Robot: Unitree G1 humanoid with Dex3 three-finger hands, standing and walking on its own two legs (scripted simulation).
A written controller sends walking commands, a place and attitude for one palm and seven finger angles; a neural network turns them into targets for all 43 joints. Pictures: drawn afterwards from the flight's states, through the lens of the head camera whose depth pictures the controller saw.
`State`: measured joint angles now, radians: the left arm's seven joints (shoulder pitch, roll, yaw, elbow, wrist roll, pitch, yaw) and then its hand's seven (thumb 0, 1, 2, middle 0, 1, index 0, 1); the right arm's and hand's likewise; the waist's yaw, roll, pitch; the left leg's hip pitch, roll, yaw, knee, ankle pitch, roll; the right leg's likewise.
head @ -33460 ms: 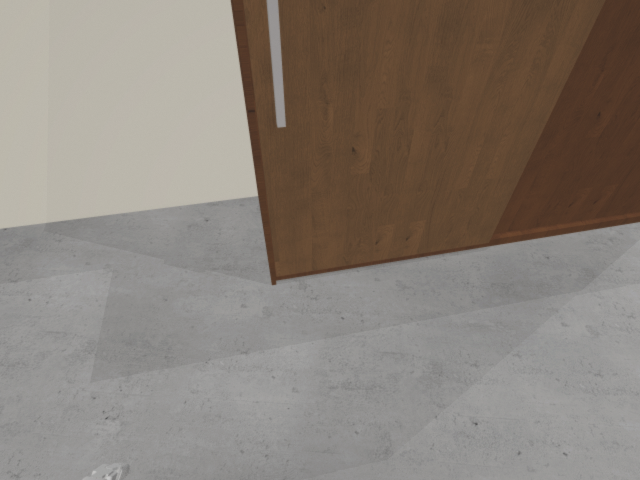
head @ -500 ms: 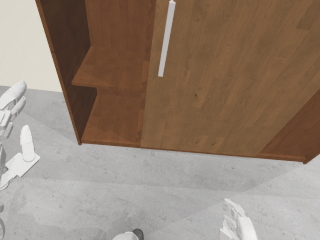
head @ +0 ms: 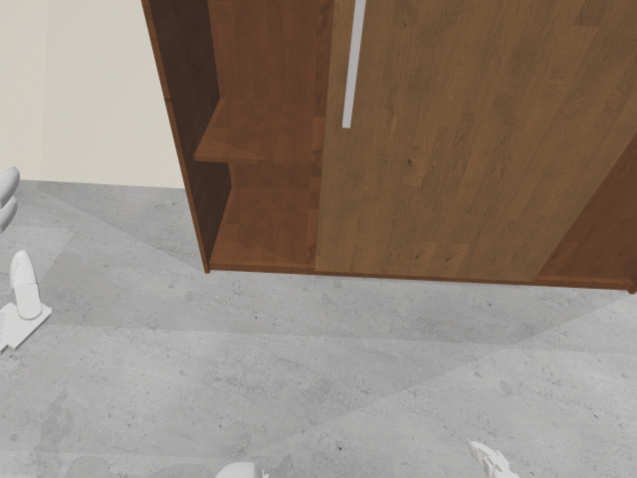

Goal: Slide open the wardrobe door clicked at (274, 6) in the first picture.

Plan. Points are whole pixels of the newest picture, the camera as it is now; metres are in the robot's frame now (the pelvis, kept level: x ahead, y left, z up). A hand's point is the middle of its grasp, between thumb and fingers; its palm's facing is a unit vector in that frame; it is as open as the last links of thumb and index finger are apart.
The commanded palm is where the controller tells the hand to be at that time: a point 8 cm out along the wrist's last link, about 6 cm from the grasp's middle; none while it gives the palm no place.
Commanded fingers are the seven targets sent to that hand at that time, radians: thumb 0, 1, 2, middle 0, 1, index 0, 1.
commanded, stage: stop stepping back and stand still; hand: left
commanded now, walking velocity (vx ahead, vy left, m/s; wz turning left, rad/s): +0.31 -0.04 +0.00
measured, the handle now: (352, 66) +1.03 +0.00 +0.11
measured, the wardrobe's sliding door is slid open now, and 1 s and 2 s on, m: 0.43 0.43 0.43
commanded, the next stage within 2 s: let the arm hang, fingers relaxed in 0.58 s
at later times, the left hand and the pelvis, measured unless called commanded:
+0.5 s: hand (30, 400) +0.12 +0.23 +0.20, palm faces +0.47 -0.72 -0.52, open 7.5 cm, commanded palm +0.07 +0.27 +0.18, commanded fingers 0.00 0.90 0.90 -0.20 -0.30 -0.20 -0.30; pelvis -0.07 -0.03 +0.00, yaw +1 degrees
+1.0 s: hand out of the picture +0.04 +0.16 -0.16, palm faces +0.04 -0.98 -0.17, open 7.0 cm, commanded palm none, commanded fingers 0.00 0.90 0.90 -0.20 -0.30 -0.20 -0.30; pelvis -0.04 -0.01 +0.00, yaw +2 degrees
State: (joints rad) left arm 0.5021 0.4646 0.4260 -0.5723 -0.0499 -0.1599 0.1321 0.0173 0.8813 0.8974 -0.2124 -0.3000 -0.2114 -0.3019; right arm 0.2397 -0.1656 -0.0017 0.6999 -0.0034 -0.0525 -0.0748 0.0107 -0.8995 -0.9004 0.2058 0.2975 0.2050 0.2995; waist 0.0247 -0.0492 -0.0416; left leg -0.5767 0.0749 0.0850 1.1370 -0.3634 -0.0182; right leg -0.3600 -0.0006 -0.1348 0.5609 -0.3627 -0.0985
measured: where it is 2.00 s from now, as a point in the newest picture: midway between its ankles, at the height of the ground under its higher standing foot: outside the picture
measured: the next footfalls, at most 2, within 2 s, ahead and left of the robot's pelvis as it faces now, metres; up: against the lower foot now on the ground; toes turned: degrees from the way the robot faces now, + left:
left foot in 0.08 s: +0.02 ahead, +0.15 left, +0.00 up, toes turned +5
right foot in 0.32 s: -0.01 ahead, -0.11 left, +0.00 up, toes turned -4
